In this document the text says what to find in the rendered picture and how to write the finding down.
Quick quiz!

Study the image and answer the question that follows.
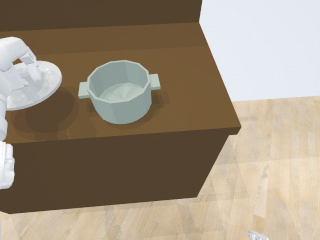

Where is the left robot forearm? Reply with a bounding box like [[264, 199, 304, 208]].
[[0, 47, 12, 141]]

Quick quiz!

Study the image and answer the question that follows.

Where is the knob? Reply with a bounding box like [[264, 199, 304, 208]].
[[16, 66, 33, 83]]

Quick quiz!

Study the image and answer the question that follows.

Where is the table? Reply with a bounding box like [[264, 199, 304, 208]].
[[0, 0, 242, 214]]

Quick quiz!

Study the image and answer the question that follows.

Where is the left robot hand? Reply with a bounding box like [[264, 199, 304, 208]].
[[0, 37, 42, 91]]

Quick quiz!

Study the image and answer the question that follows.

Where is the lid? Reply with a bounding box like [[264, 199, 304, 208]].
[[6, 60, 62, 111]]

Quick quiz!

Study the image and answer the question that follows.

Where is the left robot upper arm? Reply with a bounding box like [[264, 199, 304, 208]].
[[0, 141, 15, 240]]

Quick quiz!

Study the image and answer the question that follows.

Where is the right robot hand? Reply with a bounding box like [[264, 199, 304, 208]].
[[248, 230, 269, 240]]

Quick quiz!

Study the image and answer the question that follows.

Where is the pot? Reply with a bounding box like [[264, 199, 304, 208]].
[[78, 60, 161, 125]]

